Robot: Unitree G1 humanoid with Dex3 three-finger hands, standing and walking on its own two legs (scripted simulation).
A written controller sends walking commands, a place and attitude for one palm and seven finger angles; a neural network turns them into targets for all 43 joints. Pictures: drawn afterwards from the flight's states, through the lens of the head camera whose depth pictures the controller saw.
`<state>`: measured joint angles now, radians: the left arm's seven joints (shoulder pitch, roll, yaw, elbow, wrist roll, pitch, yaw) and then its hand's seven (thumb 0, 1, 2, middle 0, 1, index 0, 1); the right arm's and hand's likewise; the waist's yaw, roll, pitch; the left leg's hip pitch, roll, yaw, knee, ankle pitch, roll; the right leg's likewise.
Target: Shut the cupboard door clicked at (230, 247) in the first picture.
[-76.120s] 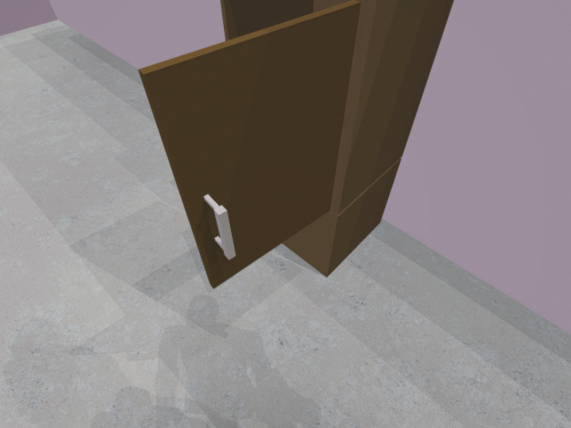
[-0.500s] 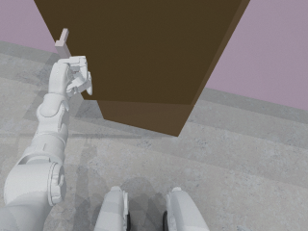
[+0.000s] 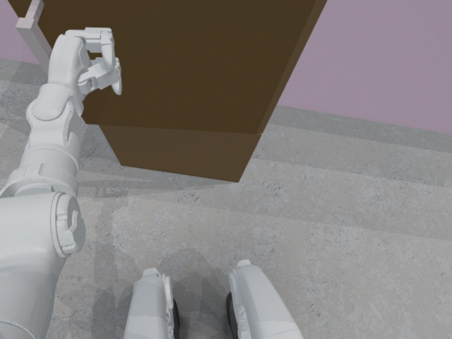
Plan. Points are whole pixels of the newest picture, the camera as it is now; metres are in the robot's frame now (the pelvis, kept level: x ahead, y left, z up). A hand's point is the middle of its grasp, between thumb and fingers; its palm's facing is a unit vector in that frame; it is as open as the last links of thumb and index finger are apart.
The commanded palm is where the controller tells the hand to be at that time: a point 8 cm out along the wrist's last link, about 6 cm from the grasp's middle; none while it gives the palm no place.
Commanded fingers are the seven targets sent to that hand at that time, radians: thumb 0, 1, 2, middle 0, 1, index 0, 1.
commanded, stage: push the door shut along its arc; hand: left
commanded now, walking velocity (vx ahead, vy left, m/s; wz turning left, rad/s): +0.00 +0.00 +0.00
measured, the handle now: (55, 56) +0.58 +0.22 +0.06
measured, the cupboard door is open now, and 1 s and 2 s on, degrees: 7 0 0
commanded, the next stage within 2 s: pull the fist back off the door in 0.62 s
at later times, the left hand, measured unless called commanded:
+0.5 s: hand (123, 55) +0.57 +0.11 +0.08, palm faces -0.32 -0.95 -0.05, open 3.2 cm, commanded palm +0.60 +0.11 +0.07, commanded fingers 0.00 0.90 0.90 -1.30 -1.50 -1.30 -1.50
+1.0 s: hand (136, 47) +0.59 +0.09 +0.07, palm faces +0.18 -0.98 -0.06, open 3.0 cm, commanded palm +0.58 +0.09 +0.07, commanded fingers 0.00 0.90 0.90 -1.30 -1.50 -1.30 -1.50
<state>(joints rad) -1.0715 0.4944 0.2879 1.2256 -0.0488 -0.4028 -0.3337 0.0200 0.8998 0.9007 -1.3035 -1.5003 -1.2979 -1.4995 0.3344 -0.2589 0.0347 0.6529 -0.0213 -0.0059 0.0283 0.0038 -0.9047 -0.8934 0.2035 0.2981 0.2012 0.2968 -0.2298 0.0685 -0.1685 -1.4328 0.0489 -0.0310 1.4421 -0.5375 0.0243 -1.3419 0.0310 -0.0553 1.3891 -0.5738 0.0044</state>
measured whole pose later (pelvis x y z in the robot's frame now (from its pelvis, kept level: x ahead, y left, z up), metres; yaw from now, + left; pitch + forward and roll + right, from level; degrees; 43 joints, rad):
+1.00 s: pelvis -0.02 -0.01 -0.02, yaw +0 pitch +34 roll -6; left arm -1.34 0.44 0.29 1.34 0.16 -0.32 0.29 0.01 0.81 0.99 -1.30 -1.50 -1.30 -1.50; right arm 0.39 -0.20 0.04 0.70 -0.14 -0.07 0.12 0.00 -0.90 -0.89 0.20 0.30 0.20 0.30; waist -0.31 0.07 -0.17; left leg -1.59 0.04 -0.07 1.50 -0.50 0.01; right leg -1.49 0.03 -0.10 1.44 -0.55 -0.01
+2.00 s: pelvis +0.04 -0.02 +0.07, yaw +2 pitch +21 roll +0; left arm -0.49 0.15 0.15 0.71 -0.08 -0.46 0.10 0.02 0.90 0.90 -1.30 -1.50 -1.30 -1.50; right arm 0.32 -0.21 -0.02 0.61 -0.02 0.08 0.05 0.00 -0.91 -0.89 0.20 0.30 0.20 0.30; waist -0.08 0.05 -0.15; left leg -0.99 0.04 0.01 1.11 -0.48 -0.01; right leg -0.94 0.02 -0.01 1.12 -0.54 -0.02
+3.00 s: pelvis +0.07 +0.00 +0.16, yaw +4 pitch -2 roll +0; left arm 0.47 0.37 0.37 -0.38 -0.08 -0.04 0.10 0.02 0.89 0.90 -0.34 -0.45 -0.34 -0.45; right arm 0.20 -0.22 0.03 0.62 0.02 -0.06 -0.07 0.01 -0.90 -0.89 0.20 0.30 0.20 0.30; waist 0.07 0.09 -0.03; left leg -0.15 -0.01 0.01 0.46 -0.26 0.02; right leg -0.08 -0.02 -0.02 0.43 -0.30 0.01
